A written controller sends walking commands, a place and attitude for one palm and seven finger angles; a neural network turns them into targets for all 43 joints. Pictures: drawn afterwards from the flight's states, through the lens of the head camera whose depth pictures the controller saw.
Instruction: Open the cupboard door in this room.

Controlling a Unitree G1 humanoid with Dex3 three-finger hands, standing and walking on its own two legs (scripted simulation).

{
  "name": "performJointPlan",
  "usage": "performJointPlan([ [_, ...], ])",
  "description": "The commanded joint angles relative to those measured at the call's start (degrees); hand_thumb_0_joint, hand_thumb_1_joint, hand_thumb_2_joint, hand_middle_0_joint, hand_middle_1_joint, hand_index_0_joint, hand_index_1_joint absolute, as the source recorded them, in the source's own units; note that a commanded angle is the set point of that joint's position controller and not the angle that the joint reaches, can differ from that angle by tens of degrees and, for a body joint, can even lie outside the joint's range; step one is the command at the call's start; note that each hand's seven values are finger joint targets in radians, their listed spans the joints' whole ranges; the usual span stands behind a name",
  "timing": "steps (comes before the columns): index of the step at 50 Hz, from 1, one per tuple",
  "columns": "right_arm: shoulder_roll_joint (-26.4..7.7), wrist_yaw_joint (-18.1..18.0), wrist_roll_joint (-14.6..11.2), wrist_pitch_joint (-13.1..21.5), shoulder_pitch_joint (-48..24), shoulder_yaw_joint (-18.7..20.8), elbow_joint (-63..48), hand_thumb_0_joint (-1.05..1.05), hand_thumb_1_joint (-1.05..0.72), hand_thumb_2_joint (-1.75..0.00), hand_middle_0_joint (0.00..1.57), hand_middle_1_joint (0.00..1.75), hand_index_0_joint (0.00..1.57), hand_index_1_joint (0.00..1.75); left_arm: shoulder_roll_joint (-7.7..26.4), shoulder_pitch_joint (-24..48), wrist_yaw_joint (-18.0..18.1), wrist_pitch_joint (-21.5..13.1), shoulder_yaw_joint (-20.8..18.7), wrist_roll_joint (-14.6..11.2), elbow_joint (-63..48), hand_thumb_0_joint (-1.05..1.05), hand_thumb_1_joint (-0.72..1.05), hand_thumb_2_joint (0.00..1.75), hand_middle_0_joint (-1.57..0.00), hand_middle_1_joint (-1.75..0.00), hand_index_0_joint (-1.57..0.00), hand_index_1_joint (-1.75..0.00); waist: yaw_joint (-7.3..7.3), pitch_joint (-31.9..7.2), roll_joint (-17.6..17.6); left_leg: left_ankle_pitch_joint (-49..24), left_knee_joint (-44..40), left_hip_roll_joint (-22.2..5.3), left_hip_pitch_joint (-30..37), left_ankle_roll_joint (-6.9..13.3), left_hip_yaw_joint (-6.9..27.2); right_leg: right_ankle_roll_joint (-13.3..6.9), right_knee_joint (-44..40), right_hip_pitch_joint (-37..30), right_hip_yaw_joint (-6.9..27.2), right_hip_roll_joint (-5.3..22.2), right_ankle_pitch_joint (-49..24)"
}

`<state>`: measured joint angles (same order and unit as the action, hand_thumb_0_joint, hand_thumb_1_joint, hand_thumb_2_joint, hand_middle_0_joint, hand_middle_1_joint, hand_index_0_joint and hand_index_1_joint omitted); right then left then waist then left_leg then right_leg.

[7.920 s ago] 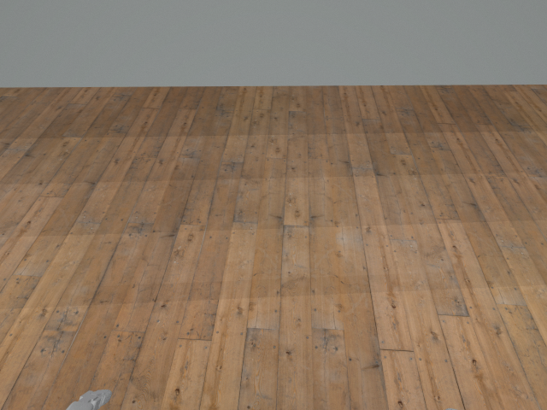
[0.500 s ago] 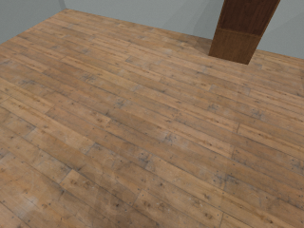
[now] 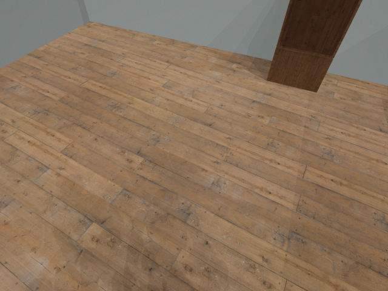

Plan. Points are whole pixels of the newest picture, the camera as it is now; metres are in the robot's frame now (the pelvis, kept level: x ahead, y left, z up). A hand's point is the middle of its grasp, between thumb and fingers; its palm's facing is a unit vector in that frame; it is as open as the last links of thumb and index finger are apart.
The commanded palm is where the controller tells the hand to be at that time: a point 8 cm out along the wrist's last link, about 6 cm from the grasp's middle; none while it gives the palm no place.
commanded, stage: stand and wait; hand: left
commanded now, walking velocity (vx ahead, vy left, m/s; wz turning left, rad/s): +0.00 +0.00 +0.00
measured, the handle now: out of the picture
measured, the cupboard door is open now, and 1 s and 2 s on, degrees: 0 0 0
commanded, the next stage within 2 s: turn or walk to find it in 0.50 s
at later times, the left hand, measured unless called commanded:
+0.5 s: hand out of the picture +0.01 +0.18 -0.17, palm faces +0.03 -0.97 -0.22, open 7.3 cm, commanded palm none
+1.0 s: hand out of the picture +0.01 +0.19 -0.18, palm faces +0.10 -0.97 -0.21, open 7.3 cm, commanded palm none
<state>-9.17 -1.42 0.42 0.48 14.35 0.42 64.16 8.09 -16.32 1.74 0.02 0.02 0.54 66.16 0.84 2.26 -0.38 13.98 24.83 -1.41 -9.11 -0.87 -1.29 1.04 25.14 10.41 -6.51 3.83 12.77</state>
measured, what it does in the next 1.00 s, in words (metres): stands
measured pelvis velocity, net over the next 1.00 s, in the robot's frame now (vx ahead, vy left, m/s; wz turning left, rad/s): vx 0.00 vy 0.00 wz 0.06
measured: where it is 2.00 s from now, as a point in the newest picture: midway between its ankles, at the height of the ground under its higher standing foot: outside the picture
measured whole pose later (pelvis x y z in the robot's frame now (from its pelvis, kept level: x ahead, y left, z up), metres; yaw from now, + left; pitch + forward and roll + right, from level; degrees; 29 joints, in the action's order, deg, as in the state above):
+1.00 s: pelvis +0.00 +0.00 -0.01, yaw +3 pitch -1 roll +0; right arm -9.5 -1.3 0.7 -0.1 13.7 0.8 62.2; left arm 11.2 -12.1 1.5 0.8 -1.3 0.7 62.8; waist 1.1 2.7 -0.8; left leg 15.5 29.6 -0.4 -13.6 -0.5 1.9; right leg 1.2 28.6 12.7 -8.8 4.7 14.8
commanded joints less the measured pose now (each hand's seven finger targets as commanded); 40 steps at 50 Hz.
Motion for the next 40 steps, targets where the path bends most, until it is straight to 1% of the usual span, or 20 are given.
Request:
performJointPlan([
  [1,-5.3,-0.4,0.0,0.7,4.2,1.0,-0.8,0.0,-0.9,-0.9,0.2,0.3,0.2,0.3,6.7,-2.5,0.2,-1.0,-1.1,0.1,-1.6,0.0,0.9,0.9,-0.2,-0.3,-0.2,-0.3,-0.59,1.2,1.4,-7.1,-5.7,-4.5,-2.6,1.5,3.6,-1.1,-5.6,-0.7,5.0,4.0,-3.6],
  [5,-5.6,-0.5,0.0,0.7,4.2,1.1,-0.5,0.0,-0.9,-0.9,0.2,0.3,0.2,0.3,6.9,-2.9,0.2,-1.1,-1.2,0.1,-1.4,0.0,0.9,0.9,-0.2,-0.3,-0.2,-0.3,-0.3,1.7,1.4,-6.6,-5.8,-4.6,-2.4,1.5,3.4,-1.2,-6.1,-0.6,5.0,4.1,-3.2],
  [7,-5.6,-0.5,0.0,0.7,4.4,1.1,-0.5,0.0,-0.9,-0.9,0.2,0.3,0.2,0.3,7.1,-2.5,0.1,-1.1,-1.3,0.1,-1.5,0.0,0.9,0.9,-0.2,-0.3,-0.2,-0.3,-0.42,2.4,0.5,-5.6,-6.0,-4.5,-3.0,1.4,3.3,-1.3,-6.5,-0.4,5.1,4.0,-2.2],
  [11,-5.9,-0.5,0.1,0.9,5.2,1.2,-0.1,0.0,-0.9,-0.9,0.2,0.3,0.2,0.3,7.6,-2.2,0.1,-1.3,-1.5,0.0,-1.8,0.0,0.9,0.9,-0.2,-0.3,-0.2,-0.3,-0.38,1.3,-0.2,-6.9,-5.9,-4.6,-2.7,1.5,3.4,-1.6,-6.2,-1.5,5.2,4.0,-3.2],
  [15,-6.3,-0.4,0.1,0.7,4.7,1.4,-0.2,0.0,-0.9,-0.9,0.2,0.3,0.2,0.3,8.4,-1.8,0.1,-1.3,-1.7,0.0,-2.1,0.0,0.9,0.9,-0.2,-0.3,-0.2,-0.3,-0.18,2.4,-0.5,-5.1,-5.9,-4.5,-3.2,1.5,3.1,-1.8,-7.0,-0.4,5.6,4.1,-0.8],
  [16,-6.4,-0.4,0.2,0.7,4.8,1.4,-0.1,0.0,-0.9,-0.9,0.2,0.3,0.2,0.3,8.6,-1.4,0.0,-1.3,-1.8,0.1,-2.2,0.0,0.9,0.9,-0.2,-0.3,-0.2,-0.3,-0.34,2.9,-0.4,-4.8,-6.0,-4.4,-3.4,1.4,3.0,-1.8,-7.0,-0.2,5.6,4.0,-0.4],
  [19,-7.2,-0.3,0.1,0.9,4.6,1.6,-0.3,0.0,-0.9,-0.9,0.2,0.3,0.2,0.3,9.4,-0.8,0.0,-1.4,-2.1,0.1,-2.6,0.0,0.9,0.9,-0.2,-0.3,-0.2,-0.3,-0.29,1.7,0.1,-5.7,-5.9,-4.7,-3.0,1.5,3.2,-2.1,-6.8,-1.0,5.6,4.0,-1.4],
  [20,-7.3,-0.3,0.1,0.9,4.3,1.6,-0.3,0.0,-0.9,-0.9,0.2,0.3,0.2,0.3,9.8,-0.5,0.0,-1.5,-2.1,0.1,-2.7,0.0,0.9,0.9,-0.2,-0.3,-0.2,-0.3,-0.18,2.0,0.2,-5.3,-6.0,-4.6,-3.4,1.5,3.3,-2.0,-7.0,-1.1,5.6,4.1,-1.0],
  [23,-8.4,-0.3,0.2,1.1,3.7,1.8,-0.5,0.0,-0.9,-0.9,0.2,0.3,0.2,0.3,10.7,0.2,-0.1,-1.7,-2.3,0.1,-3.0,0.0,0.9,0.9,-0.2,-0.3,-0.2,-0.3,-0.26,0.6,0.5,-6.8,-5.7,-4.9,-2.3,1.4,3.2,-2.3,-6.7,-1.6,5.8,4.2,-3.1],
  [25,-8.9,-0.2,0.2,1.1,3.3,1.8,-0.7,0.0,-0.9,-0.9,0.2,0.3,0.2,0.3,11.5,0.9,-0.2,-1.7,-2.5,0.1,-3.3,0.0,0.9,0.9,-0.2,-0.3,-0.2,-0.3,-0.2,1.2,0.8,-6.2,-6.1,-5.0,-3.0,1.5,3.4,-2.4,-7.0,-1.8,5.7,4.3,-2.6],
  [28,-6.4,0.0,0.4,0.3,3.6,1.2,-1.0,0.0,-0.9,-0.9,0.2,0.3,0.2,0.3,9.4,0.6,0.1,-0.8,-2.3,0.0,-3.5,0.0,0.9,0.9,-0.2,-0.3,-0.2,-0.3,-0.13,1.8,1.3,-7.5,-4.4,-4.6,-5.6,0.8,3.2,-1.7,-5.1,-1.9,4.6,4.8,-2.0],
  [30,-6.0,0.2,0.5,-0.4,3.4,1.2,-1.7,0.0,-0.9,-0.9,0.2,0.3,0.2,0.3,9.5,0.4,0.2,-0.1,-2.6,0.0,-4.0,0.0,0.9,0.9,-0.2,-0.3,-0.2,-0.3,0.05,2.9,1.2,-6.1,-2.7,-4.2,-8.2,0.7,3.2,-1.6,-4.8,-1.1,4.4,5.6,0.9],
  [32,-6.4,0.4,0.6,-0.9,2.9,1.5,-2.7,0.0,-0.9,-0.9,0.2,0.3,0.2,0.3,10.8,0.9,0.2,0.3,-3.1,0.1,-5.0,0.0,0.9,0.9,-0.2,-0.3,-0.2,-0.3,0.23,2.5,-0.7,-4.9,0.0,-3.5,-10.2,0.6,2.9,-2.2,-5.1,-0.7,4.9,7.3,3.2],
  [33,-6.6,0.4,0.6,-1.2,2.7,1.7,-3.3,0.0,-0.9,-0.9,0.2,0.3,0.2,0.3,11.4,1.2,0.2,0.4,-3.4,0.2,-5.6,0.0,0.9,0.9,-0.2,-0.3,-0.2,-0.3,0.21,2.5,-1.9,-3.9,1.9,-3.1,-10.7,0.5,2.3,-2.8,-5.8,0.1,5.4,8.6,4.5],
  [35,-6.7,0.5,0.6,-1.5,3.3,2.1,-4.2,0.0,-0.9,-0.9,0.2,0.3,0.2,0.3,12.6,2.1,0.2,0.6,-3.9,0.4,-6.8,0.0,0.9,0.9,-0.2,-0.3,-0.2,-0.3,-0.09,0.4,-4.4,-3.2,6.8,-2.7,-10.8,0.3,1.1,-4.6,-6.6,0.3,6.5,11.7,4.5],
  [36,-6.5,0.5,0.7,-1.5,3.4,2.2,-4.2,0.0,-0.9,-0.9,0.2,0.3,0.2,0.3,12.6,2.5,0.2,0.5,-4.0,0.4,-7.1,0.0,0.9,0.9,-0.2,-0.3,-0.2,-0.3,-0.21,-0.9,-5.5,-2.1,8.9,-2.5,-9.4,0.1,0.5,-5.5,-6.9,1.1,7.1,12.8,3.5],
  [37,-6.3,0.6,0.7,-1.5,3.7,2.3,-4.2,0.0,-0.9,-0.9,0.2,0.3,0.2,0.3,12.5,3.4,0.3,0.4,-3.9,0.5,-7.4,0.0,0.9,0.9,-0.2,-0.3,-0.2,-0.3,-0.69,-1.1,-5.3,-1.5,9.6,-2.7,-8.1,0.0,0.4,-5.9,-6.5,2.4,6.7,13.2,2.8],
  [38,-6.1,0.6,0.7,-1.4,4.4,2.3,-4.2,0.0,-0.9,-0.9,0.2,0.3,0.2,0.3,12.0,4.0,0.2,0.4,-3.7,0.5,-7.6,0.0,0.9,0.9,-0.2,-0.3,-0.2,-0.3,-1.01,-1.8,-4.5,-2.6,8.8,-2.8,-6.9,0.1,1.1,-5.7,-5.3,3.0,5.8,12.5,1.8],
  [39,-6.2,0.6,0.6,-1.2,5.3,2.3,-4.1,0.0,-0.9,-0.9,0.2,0.3,0.2,0.3,11.4,4.9,0.2,0.4,-3.6,0.5,-7.9,0.0,0.9,0.9,-0.2,-0.3,-0.2,-0.3,-1.63,-2.3,-2.8,-5.4,7.0,-3.6,-6.0,0.4,2.5,-4.8,-3.3,3.5,4.2,11.0,1.9],
  [40,-6.6,0.6,0.7,-0.9,5.2,2.1,-4.0,0.0,-0.9,-0.9,0.2,0.3,0.2,0.3,10.6,5.2,0.2,0.5,-3.5,0.4,-7.9,0.0,0.9,0.9,-0.2,-0.3,-0.2,-0.3,-1.65,-1.8,0.4,-7.9,3.5,-4.6,-6.1,0.9,5.3,-3.2,-0.3,4.0,2.2,8.2,2.4],
])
